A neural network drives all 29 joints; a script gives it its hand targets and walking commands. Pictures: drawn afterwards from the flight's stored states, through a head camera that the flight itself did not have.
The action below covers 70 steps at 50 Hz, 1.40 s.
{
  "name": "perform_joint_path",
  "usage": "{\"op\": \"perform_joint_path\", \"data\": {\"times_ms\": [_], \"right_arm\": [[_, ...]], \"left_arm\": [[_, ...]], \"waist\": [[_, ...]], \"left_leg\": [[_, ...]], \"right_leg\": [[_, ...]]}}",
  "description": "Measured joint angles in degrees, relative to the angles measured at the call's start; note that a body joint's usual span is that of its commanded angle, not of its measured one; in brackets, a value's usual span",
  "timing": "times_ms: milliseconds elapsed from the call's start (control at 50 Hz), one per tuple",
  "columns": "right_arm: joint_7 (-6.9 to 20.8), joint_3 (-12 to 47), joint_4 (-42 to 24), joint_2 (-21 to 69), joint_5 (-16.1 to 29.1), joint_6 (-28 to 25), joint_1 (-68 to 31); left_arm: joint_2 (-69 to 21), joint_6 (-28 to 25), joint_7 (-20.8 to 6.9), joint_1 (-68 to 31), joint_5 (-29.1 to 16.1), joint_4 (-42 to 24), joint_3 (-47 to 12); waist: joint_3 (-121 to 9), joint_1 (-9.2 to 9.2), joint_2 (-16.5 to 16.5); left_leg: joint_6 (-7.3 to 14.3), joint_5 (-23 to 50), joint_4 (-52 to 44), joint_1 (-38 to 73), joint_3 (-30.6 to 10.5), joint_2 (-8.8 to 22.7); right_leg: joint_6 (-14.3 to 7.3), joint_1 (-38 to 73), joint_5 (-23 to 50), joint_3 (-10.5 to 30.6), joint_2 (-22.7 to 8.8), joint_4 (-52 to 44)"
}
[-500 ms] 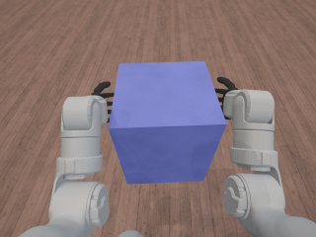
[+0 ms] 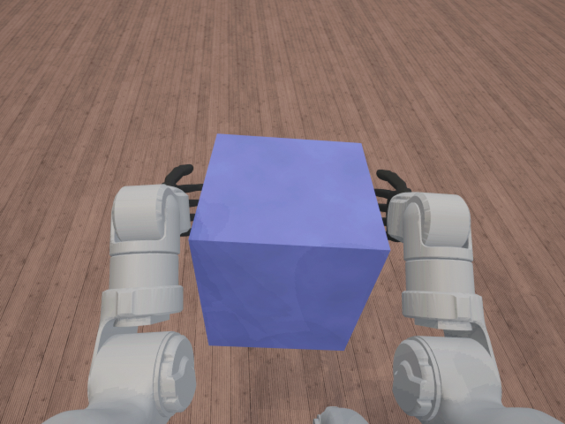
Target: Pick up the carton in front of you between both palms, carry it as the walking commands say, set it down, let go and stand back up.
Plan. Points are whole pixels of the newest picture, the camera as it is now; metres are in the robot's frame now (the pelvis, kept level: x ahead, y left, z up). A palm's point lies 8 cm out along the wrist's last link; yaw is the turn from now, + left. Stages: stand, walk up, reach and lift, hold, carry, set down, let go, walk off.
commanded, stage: carry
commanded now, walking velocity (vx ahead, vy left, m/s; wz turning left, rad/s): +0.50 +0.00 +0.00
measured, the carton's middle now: (283, 246) +0.36 -0.01 +0.04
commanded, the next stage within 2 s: none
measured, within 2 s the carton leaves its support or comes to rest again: neither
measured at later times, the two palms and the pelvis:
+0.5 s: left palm (199, 131) +0.57 +0.13 +0.09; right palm (364, 129) +0.59 -0.17 +0.08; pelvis +0.31 -0.04 +0.00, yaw +2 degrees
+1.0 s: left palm (198, 106) +0.68 +0.14 +0.07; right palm (346, 109) +0.68 -0.16 +0.07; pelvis +0.42 +0.00 -0.02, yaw -1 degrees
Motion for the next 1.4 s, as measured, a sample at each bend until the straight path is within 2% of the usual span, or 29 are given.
{"op": "perform_joint_path", "data": {"times_ms": [120, 220, 260, 280, 320, 340, 360, 400, 460, 560, 600, 640, 680, 780, 980, 1220, 1400], "right_arm": [[0.82, 0.09, -7.39, 3.31, -1.26, -3.83, 9.59], [1.41, 2.12, -17.68, 6.55, -2.30, -5.56, 18.47], [2.52, 2.89, -21.63, 7.11, -2.21, -5.76, 21.81], [2.79, 3.04, -22.85, 6.80, -2.14, -5.93, 23.08], [3.36, 3.15, -24.48, 6.53, -2.00, -5.98, 25.70], [3.42, 3.48, -24.99, 6.83, -2.06, -5.97, 27.01], [3.42, 4.06, -25.59, 7.26, -2.32, -5.92, 28.35], [3.43, 6.38, -26.77, 6.79, -2.49, -5.53, 30.44], [3.38, 8.42, -28.85, 6.49, -2.49, -5.13, 31.80], [3.34, 9.52, -31.46, 6.32, -2.75, -4.13, 33.05], [3.29, 9.53, -31.38, 6.33, -2.93, -3.33, 33.06], [3.29, 9.70, -29.21, 6.35, -3.10, -3.32, 32.97], [3.32, 9.48, -26.24, 6.42, -3.08, -2.94, 32.30], [3.35, 8.77, -22.63, 6.51, -3.26, -2.83, 31.58], [3.49, 9.24, -24.25, 6.20, -2.80, -6.16, 34.07], [4.91, 9.81, -16.99, 6.05, -5.16, -14.40, 35.60], [6.49, 7.80, -6.26, 6.31, -8.45, -23.16, 33.15]], "left_arm": [[-3.88, -3.79, -0.18, 10.19, 1.15, -8.11, -1.19], [-6.27, -5.94, -0.63, 20.03, 0.59, -18.73, -2.90], [-7.50, -7.01, -1.26, 23.00, 0.76, -21.47, -3.49], [-8.40, -7.97, -1.48, 24.22, 1.29, -22.03, -4.00], [-9.55, -8.79, -1.65, 26.55, 2.21, -22.77, -5.27], [-9.07, -8.66, -1.80, 27.98, 2.25, -23.29, -6.35], [-8.53, -8.38, -2.01, 29.47, 2.08, -24.04, -7.11], [-7.87, -7.70, -2.20, 32.01, 1.71, -26.02, -8.07], [-7.47, -7.07, -2.25, 34.19, 1.29, -29.27, -8.60], [-7.35, -6.32, -2.77, 35.22, 1.26, -31.40, -9.13], [-7.32, -5.78, -3.04, 35.21, 1.66, -31.01, -9.25], [-7.31, -5.10, -3.29, 34.85, 2.07, -29.42, -8.55], [-7.17, -4.08, -3.32, 34.83, 2.62, -27.79, -8.10], [-6.44, -3.41, -3.34, 34.08, 2.97, -24.56, -8.30], [-7.23, -7.02, -3.50, 35.77, 3.14, -25.17, -9.04], [-7.03, -15.78, -4.97, 37.72, 4.96, -17.71, -9.50], [-7.33, -24.60, -6.56, 34.97, 8.04, -6.56, -7.55]], "waist": [[0.11, 1.76, 0.04], [-0.91, 3.10, 0.20], [-1.81, 3.31, 1.06], [-1.85, 3.62, 2.40], [-1.54, 3.90, 2.48], [-1.32, 3.81, 2.08], [-1.16, 3.70, 1.71], [-0.85, 3.74, 1.18], [-0.81, 3.95, 1.10], [-3.27, 3.68, 1.61], [-5.04, 3.49, 2.14], [-6.98, 3.21, -0.09], [-8.51, 3.22, -1.73], [-9.39, 3.04, -2.24], [-7.53, 2.45, -0.65], [-7.08, 2.84, -0.20], [-6.73, 3.02, 0.25]], "left_leg": [[-1.61, -2.68, -8.13, 10.85, 0.23, 0.27], [-3.97, -9.65, -7.76, 18.75, 0.09, 0.74], [-4.94, -14.73, 1.62, 17.79, -0.81, 1.96], [-5.33, -14.24, 10.58, 14.48, -2.09, 3.12], [-5.63, -15.57, 28.92, 5.89, -5.11, 1.88], [-5.48, -15.62, 34.37, 2.14, -5.42, 1.17], [-5.38, -14.88, 36.45, -0.96, -5.11, 0.91], [-5.56, -13.16, 32.43, -5.15, -3.94, 1.22], [-6.04, -10.32, 19.74, -8.18, -2.92, 1.82], [-6.41, 5.12, 3.89, -7.07, -0.33, 2.62], [-6.04, 11.03, -0.87, -3.93, 0.91, 3.25], [-2.98, 6.71, 0.79, -2.70, 2.04, 2.15], [-1.89, 3.64, 2.34, -2.11, 3.01, 1.47], [-1.87, 1.07, 3.80, -1.89, 3.93, 1.23], [-1.61, -1.61, 7.44, -3.78, 4.41, 1.92], [-1.92, -0.52, 7.51, -3.51, 4.14, 2.65], [-2.05, 2.27, 5.18, -3.14, 3.99, 3.12]], "right_leg": [[1.34, -2.23, 11.12, -2.80, -1.60, -20.97], [0.02, 4.23, 20.32, -7.32, -0.02, -36.13], [-1.81, 8.26, 21.78, -9.41, 0.96, -38.43], [-3.32, 8.25, 19.03, -10.18, 1.57, -35.89], [-5.08, 9.32, 13.80, -10.56, 1.16, -33.64], [-5.20, 10.63, 12.59, -10.52, 0.80, -34.23], [-4.18, 12.21, 12.46, -10.44, 0.43, -35.54], [-3.83, 15.40, 12.31, -10.15, 0.09, -38.44], [-3.71, 19.10, 11.26, -9.46, -0.12, -40.72], [-1.99, 23.80, 5.96, -8.82, -0.04, -38.48], [-1.09, 25.06, 2.24, -8.57, 0.38, -35.02], [-0.04, 25.38, -0.51, -7.75, -1.17, -31.75], [0.73, 26.17, -2.09, -6.88, -2.17, -31.21], [1.37, 27.19, -3.59, -6.05, -2.68, -32.17], [1.76, 25.87, -5.00, -5.37, -2.61, -30.34], [1.00, 25.70, -4.58, -5.47, -1.91, -29.29], [0.30, 25.23, -2.73, -5.60, -1.17, -29.94]]}}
